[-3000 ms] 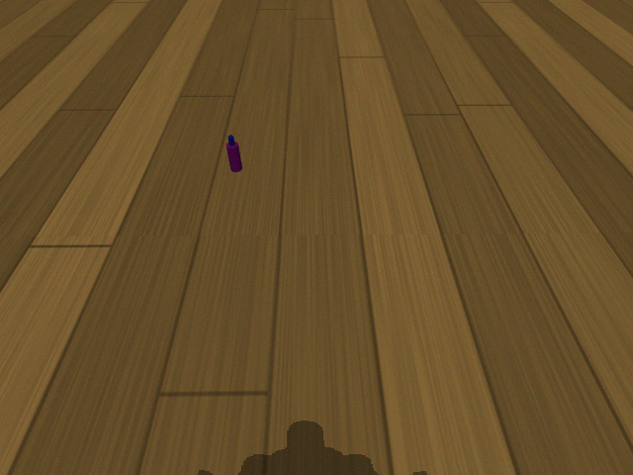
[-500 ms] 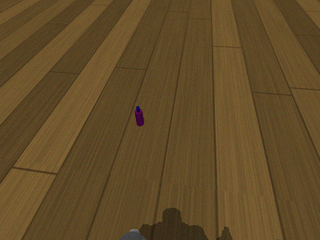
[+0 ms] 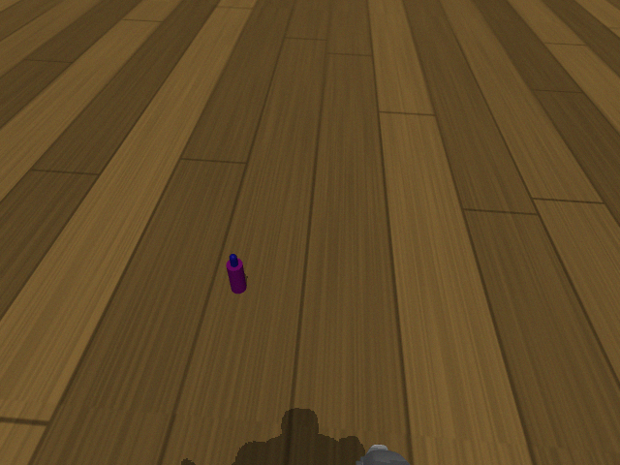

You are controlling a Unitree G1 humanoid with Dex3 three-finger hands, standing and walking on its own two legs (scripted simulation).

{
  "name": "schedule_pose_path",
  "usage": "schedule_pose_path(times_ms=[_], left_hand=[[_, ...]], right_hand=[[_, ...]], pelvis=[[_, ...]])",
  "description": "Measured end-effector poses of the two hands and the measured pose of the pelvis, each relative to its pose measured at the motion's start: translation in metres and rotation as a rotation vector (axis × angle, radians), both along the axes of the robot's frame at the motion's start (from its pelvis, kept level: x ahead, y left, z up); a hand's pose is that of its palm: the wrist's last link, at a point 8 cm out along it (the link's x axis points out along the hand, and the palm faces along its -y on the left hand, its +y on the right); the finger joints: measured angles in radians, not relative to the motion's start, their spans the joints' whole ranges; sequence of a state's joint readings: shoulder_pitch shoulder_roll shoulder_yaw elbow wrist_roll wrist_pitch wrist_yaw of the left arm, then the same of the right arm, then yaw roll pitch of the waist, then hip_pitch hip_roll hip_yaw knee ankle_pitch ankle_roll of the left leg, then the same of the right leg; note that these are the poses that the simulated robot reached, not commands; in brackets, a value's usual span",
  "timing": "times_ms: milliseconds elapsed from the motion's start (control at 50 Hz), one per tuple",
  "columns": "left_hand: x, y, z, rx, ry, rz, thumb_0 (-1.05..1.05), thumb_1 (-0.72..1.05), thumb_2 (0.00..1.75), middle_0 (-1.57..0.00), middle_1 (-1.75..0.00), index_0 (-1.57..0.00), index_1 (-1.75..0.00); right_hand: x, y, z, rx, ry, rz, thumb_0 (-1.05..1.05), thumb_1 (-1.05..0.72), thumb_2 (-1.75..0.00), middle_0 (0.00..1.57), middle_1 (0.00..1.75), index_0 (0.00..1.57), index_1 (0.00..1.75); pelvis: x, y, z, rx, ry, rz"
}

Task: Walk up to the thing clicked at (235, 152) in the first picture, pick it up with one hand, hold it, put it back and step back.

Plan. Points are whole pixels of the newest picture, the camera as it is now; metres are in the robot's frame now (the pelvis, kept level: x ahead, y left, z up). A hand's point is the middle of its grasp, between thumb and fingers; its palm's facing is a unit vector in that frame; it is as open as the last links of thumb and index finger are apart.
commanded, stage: walk up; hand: left
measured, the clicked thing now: (235, 272) +0.90 +0.24 -0.67
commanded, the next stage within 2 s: none
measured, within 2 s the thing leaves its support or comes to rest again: neither
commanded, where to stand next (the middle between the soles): +0.57 +0.02 m, yaw +0 degrees
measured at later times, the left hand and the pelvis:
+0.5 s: hand (144, 432) +0.22 +0.24 -0.13, palm faces +0.00 -0.92 -0.39, open 7.4 cm; pelvis +0.17 -0.04 +0.00, yaw +1 degrees
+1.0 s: hand (142, 344) +0.36 +0.28 -0.14, palm faces -0.05 -0.93 -0.37, open 7.4 cm; pelvis +0.33 +0.00 +0.00, yaw +0 degrees
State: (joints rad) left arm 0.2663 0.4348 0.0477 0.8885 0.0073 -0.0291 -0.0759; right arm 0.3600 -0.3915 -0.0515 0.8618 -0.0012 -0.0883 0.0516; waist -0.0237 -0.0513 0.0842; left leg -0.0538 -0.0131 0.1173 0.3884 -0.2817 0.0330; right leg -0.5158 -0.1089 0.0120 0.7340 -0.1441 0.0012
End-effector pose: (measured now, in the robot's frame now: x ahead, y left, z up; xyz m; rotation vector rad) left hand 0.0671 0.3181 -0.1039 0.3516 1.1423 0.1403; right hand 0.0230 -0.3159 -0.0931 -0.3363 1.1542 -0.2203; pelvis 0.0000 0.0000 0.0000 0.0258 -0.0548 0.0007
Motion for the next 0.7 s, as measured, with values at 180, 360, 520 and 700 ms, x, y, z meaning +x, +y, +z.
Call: schedule_pose_path(times_ms=[180,360,520,700], left_hand=[[0.105,-0.042,0.012,0.060,-0.108,-0.031,0.01,0.90,0.90,-0.20,-0.30,-0.20,-0.29],[0.130,-0.056,0.030,0.058,-0.096,0.019,0.01,0.90,0.90,-0.21,-0.30,-0.20,-0.30],[0.145,-0.032,0.011,0.040,-0.035,0.068,0.01,0.90,0.90,-0.21,-0.30,-0.20,-0.30],[0.185,0.003,-0.030,-0.005,0.068,0.095,0.01,0.90,0.90,-0.20,-0.30,-0.20,-0.30]], right_hand=[[0.066,-0.031,-0.045,0.061,0.060,-0.011,0.01,-0.90,-0.90,0.20,0.30,0.20,0.30],[0.158,-0.042,-0.026,0.073,-0.003,0.043,0.01,-0.90,-0.90,0.20,0.30,0.21,0.30],[0.221,-0.036,-0.012,0.018,0.029,0.085,0.01,-0.90,-0.90,0.20,0.30,0.20,0.30],[0.311,0.007,0.003,-0.034,-0.097,0.118,0.01,-0.90,-0.90,0.20,0.30,0.20,0.30]], pelvis=[[0.074,-0.036,-0.017,-0.007,0.003,0.000],[0.130,-0.045,0.002,-0.007,-0.004,-0.005],[0.182,-0.032,-0.002,-0.052,0.008,0.023],[0.242,0.003,-0.015,-0.048,-0.002,0.026]])
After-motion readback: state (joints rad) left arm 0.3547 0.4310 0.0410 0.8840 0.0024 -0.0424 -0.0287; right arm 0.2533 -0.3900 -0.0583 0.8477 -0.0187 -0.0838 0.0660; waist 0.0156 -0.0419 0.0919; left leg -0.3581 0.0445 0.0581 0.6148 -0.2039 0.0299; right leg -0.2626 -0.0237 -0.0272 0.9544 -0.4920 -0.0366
